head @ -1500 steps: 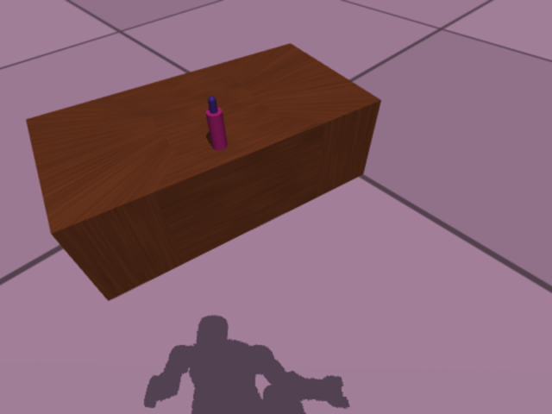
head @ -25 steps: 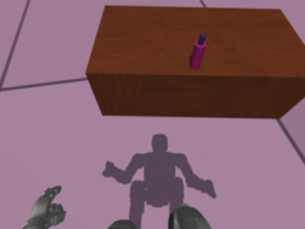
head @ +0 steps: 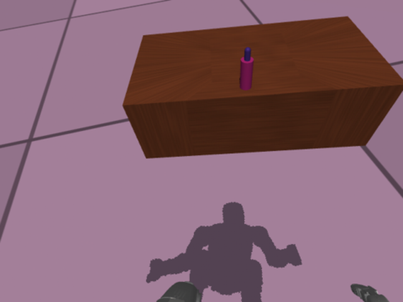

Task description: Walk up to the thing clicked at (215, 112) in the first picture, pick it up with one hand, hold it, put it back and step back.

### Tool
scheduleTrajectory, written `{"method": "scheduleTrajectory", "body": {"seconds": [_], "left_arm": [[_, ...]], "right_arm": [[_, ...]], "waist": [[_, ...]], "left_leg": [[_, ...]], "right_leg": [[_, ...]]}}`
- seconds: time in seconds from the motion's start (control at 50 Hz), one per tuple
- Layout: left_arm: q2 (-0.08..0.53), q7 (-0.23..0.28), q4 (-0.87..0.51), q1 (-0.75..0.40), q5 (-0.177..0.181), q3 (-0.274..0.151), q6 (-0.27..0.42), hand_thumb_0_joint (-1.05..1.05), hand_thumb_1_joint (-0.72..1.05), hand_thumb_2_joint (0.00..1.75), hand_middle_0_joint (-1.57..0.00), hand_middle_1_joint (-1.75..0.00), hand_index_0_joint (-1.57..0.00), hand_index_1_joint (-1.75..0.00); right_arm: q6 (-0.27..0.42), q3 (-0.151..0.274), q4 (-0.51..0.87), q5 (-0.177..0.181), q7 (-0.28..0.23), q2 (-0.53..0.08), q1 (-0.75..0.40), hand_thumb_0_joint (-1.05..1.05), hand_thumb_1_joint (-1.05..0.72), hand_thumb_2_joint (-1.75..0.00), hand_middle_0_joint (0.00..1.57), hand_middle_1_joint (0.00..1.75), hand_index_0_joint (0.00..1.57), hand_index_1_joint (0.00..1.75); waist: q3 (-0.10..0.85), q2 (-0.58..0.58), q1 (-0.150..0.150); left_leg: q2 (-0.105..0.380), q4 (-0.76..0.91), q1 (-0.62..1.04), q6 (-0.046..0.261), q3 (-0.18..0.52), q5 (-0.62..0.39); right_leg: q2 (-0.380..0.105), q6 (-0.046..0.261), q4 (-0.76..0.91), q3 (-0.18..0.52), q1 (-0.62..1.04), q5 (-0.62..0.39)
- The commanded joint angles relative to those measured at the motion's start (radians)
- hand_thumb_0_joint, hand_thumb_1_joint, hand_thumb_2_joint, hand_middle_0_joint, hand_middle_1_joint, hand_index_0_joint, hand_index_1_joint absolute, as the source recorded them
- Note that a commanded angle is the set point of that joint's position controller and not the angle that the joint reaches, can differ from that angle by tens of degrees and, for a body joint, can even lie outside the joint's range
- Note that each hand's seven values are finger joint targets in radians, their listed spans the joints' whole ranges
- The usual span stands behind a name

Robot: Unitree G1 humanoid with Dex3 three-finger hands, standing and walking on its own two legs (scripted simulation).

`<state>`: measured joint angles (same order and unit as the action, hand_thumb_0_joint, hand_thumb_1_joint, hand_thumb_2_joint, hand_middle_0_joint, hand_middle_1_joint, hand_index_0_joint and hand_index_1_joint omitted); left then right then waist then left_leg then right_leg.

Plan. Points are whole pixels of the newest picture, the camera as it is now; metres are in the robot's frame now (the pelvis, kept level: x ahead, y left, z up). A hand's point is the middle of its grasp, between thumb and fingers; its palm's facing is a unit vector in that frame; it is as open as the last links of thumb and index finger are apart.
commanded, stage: step back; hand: right
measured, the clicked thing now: (246, 68) +1.10 -0.12 -0.21
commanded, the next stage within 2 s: stand in 1.00 s
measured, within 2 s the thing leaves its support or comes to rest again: neither
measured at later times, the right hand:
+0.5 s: hand out of the picture +0.06 -0.27 -0.16, palm faces -0.09 +0.93 -0.36, open 7.4 cm
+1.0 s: hand out of the picture +0.15 -0.20 -0.15, palm faces -0.12 +0.93 -0.34, open 7.4 cm
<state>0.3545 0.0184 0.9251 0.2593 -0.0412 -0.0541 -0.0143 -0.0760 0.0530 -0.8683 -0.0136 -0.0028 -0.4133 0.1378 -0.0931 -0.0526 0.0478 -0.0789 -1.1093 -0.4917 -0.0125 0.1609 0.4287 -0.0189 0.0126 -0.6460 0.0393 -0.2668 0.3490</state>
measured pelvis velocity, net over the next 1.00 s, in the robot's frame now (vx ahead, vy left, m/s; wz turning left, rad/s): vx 0.02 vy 0.03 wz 0.06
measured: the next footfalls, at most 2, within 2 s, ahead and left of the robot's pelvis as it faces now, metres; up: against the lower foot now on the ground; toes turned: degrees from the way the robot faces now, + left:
left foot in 0.16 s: -0.01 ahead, +0.15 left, +0.00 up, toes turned +3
left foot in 0.74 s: +0.08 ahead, +0.18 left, +0.00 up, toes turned +5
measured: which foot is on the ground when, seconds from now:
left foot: up 0.00-0.14, down 0.16-0.44, up 0.46-0.72, down 0.74-1.00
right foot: down 0.00-1.00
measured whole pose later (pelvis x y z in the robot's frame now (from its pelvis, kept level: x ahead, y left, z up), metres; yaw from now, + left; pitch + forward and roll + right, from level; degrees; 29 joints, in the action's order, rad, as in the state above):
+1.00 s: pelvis +0.02 +0.03 +0.00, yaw +4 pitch -2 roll -1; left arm 0.39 0.01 1.02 0.13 -0.01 -0.03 0.01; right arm -0.01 0.01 -1.03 -0.02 0.00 -0.33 0.06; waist -0.08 0.00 0.03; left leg 0.05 -0.61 -0.31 -0.03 0.00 0.27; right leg -0.02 -0.02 -0.60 0.00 -0.23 0.33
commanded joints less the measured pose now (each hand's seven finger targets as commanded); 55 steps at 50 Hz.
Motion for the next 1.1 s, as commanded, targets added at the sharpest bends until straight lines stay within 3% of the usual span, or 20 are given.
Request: {"method": "scheduleTrajectory", "body": {"seconds": [0.0, 0.06, 0.14, 0.18, 0.2, 0.28, 0.34, 0.38, 0.4, 0.42, 0.44, 0.46, 0.48, 0.54, 0.64, 0.68, 0.74, 0.78, 0.9, 1.08], "left_arm": [[0.292, 0.017, -0.095, -0.043, -0.01, -0.082, 0.048, 0.0, 0.9, 0.9, -0.2, -0.3, -0.2, -0.3], [0.321, 0.007, -0.089, -0.035, -0.016, -0.1, 0.047, 0.0, 0.9, 0.9, -0.2, -0.3, -0.2, -0.3], [0.277, -0.004, -0.087, -0.07, -0.006, -0.065, 0.027, 0.0, 0.9, 0.9, -0.2, -0.3, -0.2, -0.3], [0.168, -0.004, -0.104, -0.073, 0.023, -0.029, 0.03, 0.0, 0.9, 0.9, -0.2, -0.3, -0.2, -0.3], [0.278, -0.001, -0.097, -0.182, 0.008, -0.063, 0.036, 0.0, 0.9, 0.9, -0.2, -0.3, -0.2, -0.3], [0.239, -0.027, -0.047, -0.068, 0.022, -0.051, 0.056, 0.0, 0.9, 0.9, -0.2, -0.3, -0.2, -0.3], [0.227, -0.029, -0.031, -0.082, 0.02, -0.057, 0.061, 0.0, 0.9, 0.9, -0.2, -0.3, -0.2, -0.3], [0.216, -0.017, 0.01, 0.015, 0.014, -0.059, 0.071, 0.0, 0.9, 0.9, -0.2, -0.3, -0.2, -0.3], [0.228, -0.008, 0.034, 0.062, 0.011, -0.066, 0.078, 0.0, 0.9, 0.9, -0.2, -0.3, -0.2, -0.3], [0.3, 0.003, 0.039, 0.083, -0.006, -0.087, 0.088, 0.0, 0.9, 0.9, -0.2, -0.3, -0.2, -0.3], [0.365, 0.004, 0.014, 0.043, -0.005, -0.1, 0.089, 0.0, 0.9, 0.9, -0.2, -0.3, -0.2, -0.3], [0.383, 0.002, -0.011, -0.038, -0.003, -0.099, 0.088, 0.0, 0.9, 0.9, -0.2, -0.3, -0.2, -0.3], [0.362, 0.001, -0.025, -0.073, 0.001, -0.095, 0.087, 0.0, 0.9, 0.9, -0.2, -0.3, -0.2, -0.3], [0.283, 0.005, -0.016, -0.085, 0.013, -0.074, 0.099, 0.0, 0.9, 0.9, -0.2, -0.3, -0.2, -0.3], [0.275, 0.003, -0.022, -0.133, 0.019, -0.057, 0.088, 0.0, 0.9, 0.9, -0.2, -0.3, -0.2, -0.3], [0.264, 0.005, -0.02, -0.136, 0.033, -0.046, 0.072, 0.0, 0.9, 0.9, -0.2, -0.3, -0.2, -0.3], [0.22, 0.006, -0.033, -0.107, 0.041, -0.028, 0.055, 0.0, 0.9, 0.9, -0.2, -0.3, -0.2, -0.3], [0.213, 0.011, -0.003, -0.095, 0.052, -0.024, 0.031, 0.0, 0.9, 0.9, -0.2, -0.3, -0.2, -0.3], [0.27, 0.001, 0.045, -0.106, 0.031, -0.034, 0.049, 0.0, 0.9, 0.9, -0.2, -0.3, -0.2, -0.3], [0.22, -0.013, 0.11, -0.183, 0.039, 0.013, 0.059, 0.0, 0.9, 0.9, -0.2, -0.3, -0.2, -0.3]], "right_arm": [[0.04, 0.041, 0.059, -0.009, -0.005, -0.161, -0.034, 0.0, -0.9, -0.9, 0.2, 0.3, 0.2, 0.3], [0.059, 0.049, 0.052, -0.024, 0.012, -0.165, -0.053, 0.0, -0.9, -0.9, 0.2, 0.3, 0.2, 0.3], [0.086, 0.071, -0.05, -0.028, 0.017, -0.168, 0.11, 0.0, -0.9, -0.9, 0.2, 0.3, 0.2, 0.3], [0.097, 0.087, -0.036, -0.041, 0.009, -0.278, 0.117, 0.0, -0.9, -0.9, 0.2, 0.3, 0.2, 0.3], [0.096, 0.094, -0.033, -0.027, 0.013, -0.329, 0.104, 0.0, -0.9, -0.9, 0.2, 0.3, 0.2, 0.3], [0.11, 0.058, -0.015, -0.033, 0.012, -0.195, 0.001, 0.0, -0.9, -0.9, 0.2, 0.3, 0.2, 0.3], [0.099, 0.065, -0.023, -0.032, 0.016, -0.218, 0.021, 0.0, -0.9, -0.9, 0.2, 0.3, 0.2, 0.3], [0.082, 0.057, -0.007, -0.02, 0.018, -0.196, -0.025, 0.0, -0.9, -0.9, 0.2, 0.3, 0.2, 0.3], [0.077, 0.038, -0.008, -0.014, 0.014, -0.132, -0.001, 0.0, -0.9, -0.9, 0.2, 0.3, 0.2, 0.3], [0.078, 0.017, 0.01, -0.007, 0.012, -0.066, 0.021, 0.0, -0.9, -0.9, 0.2, 0.3, 0.2, 0.3], [0.074, 0.025, 0.006, -0.013, 0.001, -0.094, 0.026, 0.0, -0.9, -0.9, 0.2, 0.3, 0.2, 0.3], [0.073, 0.049, -0.022, -0.02, -0.007, -0.168, 0.052, 0.0, -0.9, -0.9, 0.2, 0.3, 0.2, 0.3], [0.079, 0.057, -0.031, -0.019, -0.005, -0.189, 0.066, 0.0, -0.9, -0.9, 0.2, 0.3, 0.2, 0.3], [0.083, 0.045, -0.065, -0.009, 0.003, -0.146, 0.085, 0.0, -0.9, -0.9, 0.2, 0.3, 0.2, 0.3], [0.086, 0.035, -0.072, -0.013, 0.003, -0.119, 0.081, 0.0, -0.9, -0.9, 0.2, 0.3, 0.2, 0.3], [0.095, 0.034, -0.089, -0.012, -0.003, -0.106, 0.086, 0.0, -0.9, -0.9, 0.2, 0.3, 0.2, 0.3], [0.099, 0.052, -0.097, -0.018, -0.019, -0.183, 0.079, 0.0, -0.9, -0.9, 0.2, 0.3, 0.2, 0.3], [0.096, 0.048, -0.066, -0.007, -0.017, -0.24, -0.042, 0.0, -0.9, -0.9, 0.2, 0.3, 0.2, 0.3], [0.087, 0.016, -0.092, -0.006, -0.013, -0.158, -0.104, 0.0, -0.9, -0.9, 0.2, 0.3, 0.2, 0.3], [0.118, 0.001, -0.158, 0.009, 0.005, -0.145, -0.114, 0.0, -0.9, -0.9, 0.2, 0.3, 0.2, 0.3]], "waist": [[0.05, 0.207, 0.013], [0.044, 0.293, 0.039], [0.084, 0.158, -0.047], [0.078, -0.181, -0.071], [-0.02, -0.089, -0.106], [-0.024, -0.099, -0.034], [-0.002, -0.132, -0.054], [0.036, -0.115, 0.008], [0.068, -0.017, 0.031], [0.075, 0.198, 0.034], [0.064, 0.202, 0.031], [-0.003, 0.143, 0.007], [-0.046, 0.127, -0.014], [0.009, 0.119, -0.025], [0.081, 0.209, -0.036], [0.106, 0.205, -0.052], [0.181, 0.063, -0.036], [0.164, -0.059, -0.014], [0.126, 0.008, -0.019], [0.161, 0.038, -0.052]], "left_leg": [[0.028, 0.128, -0.052, -0.02, -0.046, 0.005], [0.074, 0.348, -0.016, -0.019, -0.086, 0.114], [0.046, 0.737, 0.429, 0.038, -0.147, -0.05], [0.375, 0.909, 0.477, 0.175, 0.421, 0.329], [0.445, 0.946, 0.23, 0.28, 0.501, 0.488], [0.265, 0.823, 0.27, 0.18, 0.12, 0.074], [0.252, 0.795, 0.174, 0.17, 0.076, 0.102], [0.223, 0.662, 0.103, 0.139, 0.003, 0.1], [0.185, 0.516, 0.054, 0.106, -0.039, 0.045], [0.062, 0.277, -0.077, 0.057, -0.102, 0.076], [0.03, 0.182, -0.11, 0.035, -0.071, 0.159], [0.077, 0.143, -0.044, 0.028, -0.015, 0.17], [0.109, 0.128, -0.04, 0.031, -0.015, 0.136], [0.106, 0.198, 0.011, 0.033, -0.008, 0.023], [0.112, 0.429, 0.183, 0.011, -0.142, -0.032], [0.08, 0.603, 0.258, 0.022, -0.192, -0.232], [0.219, 0.603, 0.372, 0.1, -0.037, -0.625], [0.372, 0.683, 0.193, 0.225, 0.123, -0.448], [0.197, 0.588, 0.181, 0.062, -0.057, -0.298], [0.223, 0.712, 0.385, 0.045, -0.059, -0.466]], "right_leg": [[-0.168, 0.14, 0.23, 0.185, 0.092, 0.012], [-0.239, 0.179, 0.3, 0.275, 0.118, 0.342], [-0.151, 0.096, 0.102, 0.102, -0.113, 0.183], [0.033, -0.002, -0.224, -0.094, -0.427, 0.218], [-0.028, 0.001, -0.293, 0.009, -0.326, 0.235], [-0.024, 0.011, -0.148, -0.035, -0.215, 0.078], [0.016, -0.001, 0.0, -0.084, -0.037, 0.066], [0.048, 0.007, 0.161, -0.118, 0.14, -0.051], [0.019, 0.004, 0.226, -0.038, 0.249, -0.07], [-0.153, 0.048, 0.34, 0.276, 0.293, 0.05], [-0.341, 0.144, 0.436, 0.529, 0.195, 0.287], [-0.402, 0.225, 0.44, 0.591, 0.041, 0.383], [-0.393, 0.253, 0.42, 0.544, 0.001, 0.326], [-0.25, 0.151, 0.34, 0.262, 0.065, -0.044], [-0.232, 0.145, 0.213, 0.102, 0.029, -0.434], [-0.175, 0.098, 0.092, 0.03, 0.047, -0.58], [-0.082, 0.025, -0.055, -0.02, -0.008, -0.46], [-0.001, 0.005, -0.083, -0.055, 0.064, 0.014], [-0.104, 0.05, 0.162, 0.104, 0.072, -0.199], [-0.094, 0.01, 0.255, 0.044, 0.098, -0.306]]}}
